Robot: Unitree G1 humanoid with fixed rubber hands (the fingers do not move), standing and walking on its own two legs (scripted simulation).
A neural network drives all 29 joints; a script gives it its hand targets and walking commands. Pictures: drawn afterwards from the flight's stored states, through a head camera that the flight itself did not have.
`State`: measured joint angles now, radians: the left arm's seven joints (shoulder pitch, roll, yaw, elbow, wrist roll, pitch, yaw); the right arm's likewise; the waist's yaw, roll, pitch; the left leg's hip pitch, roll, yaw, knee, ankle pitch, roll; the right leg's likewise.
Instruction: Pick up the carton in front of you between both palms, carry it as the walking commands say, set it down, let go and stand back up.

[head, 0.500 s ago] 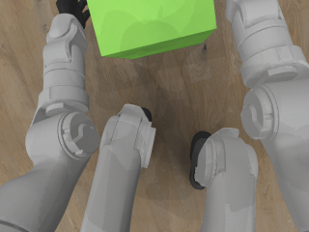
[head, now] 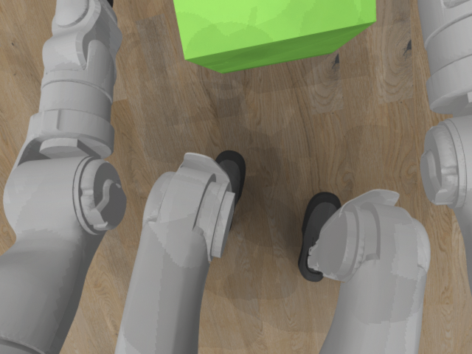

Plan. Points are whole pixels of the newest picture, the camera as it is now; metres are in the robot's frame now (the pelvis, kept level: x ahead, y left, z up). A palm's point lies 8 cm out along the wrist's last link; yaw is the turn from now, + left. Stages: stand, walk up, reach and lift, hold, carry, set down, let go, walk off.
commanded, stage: set down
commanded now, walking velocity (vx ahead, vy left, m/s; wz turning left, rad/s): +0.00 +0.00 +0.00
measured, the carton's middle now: out of the picture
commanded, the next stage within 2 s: let go in 0.86 s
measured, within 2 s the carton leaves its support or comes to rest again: neither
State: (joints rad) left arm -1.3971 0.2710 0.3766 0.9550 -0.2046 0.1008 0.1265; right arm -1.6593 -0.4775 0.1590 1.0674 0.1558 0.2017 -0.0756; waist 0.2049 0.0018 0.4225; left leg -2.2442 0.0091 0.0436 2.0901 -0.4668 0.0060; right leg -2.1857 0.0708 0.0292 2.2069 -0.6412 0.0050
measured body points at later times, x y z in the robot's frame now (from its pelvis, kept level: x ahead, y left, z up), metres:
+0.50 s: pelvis +0.02 -0.01 +0.12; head +0.36 +0.00 +0.41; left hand +0.51 +0.29 +0.01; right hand +0.64 -0.09 +0.01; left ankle +0.14 +0.11 -0.35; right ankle +0.09 -0.11 -0.35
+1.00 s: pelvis +0.05 +0.00 +0.25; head +0.35 +0.01 +0.58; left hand +0.50 +0.29 +0.16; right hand +0.63 -0.10 +0.15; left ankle +0.14 +0.11 -0.35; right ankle +0.09 -0.11 -0.35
